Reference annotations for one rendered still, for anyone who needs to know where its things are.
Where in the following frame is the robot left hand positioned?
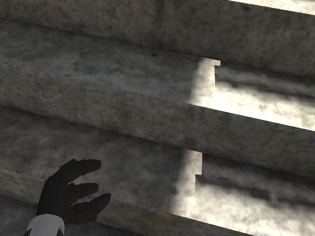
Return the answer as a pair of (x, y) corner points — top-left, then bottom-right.
(35, 158), (111, 225)

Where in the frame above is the robot left forearm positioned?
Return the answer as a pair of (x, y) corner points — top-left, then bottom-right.
(23, 213), (65, 236)

